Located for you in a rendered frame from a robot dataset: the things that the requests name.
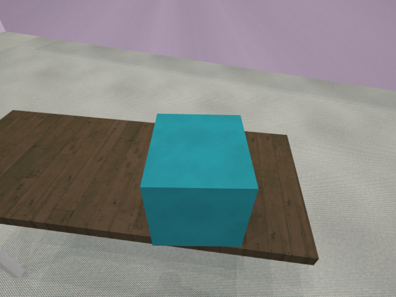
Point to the table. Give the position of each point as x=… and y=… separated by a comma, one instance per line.
x=82, y=175

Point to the carton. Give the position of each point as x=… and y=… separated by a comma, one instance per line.
x=199, y=184

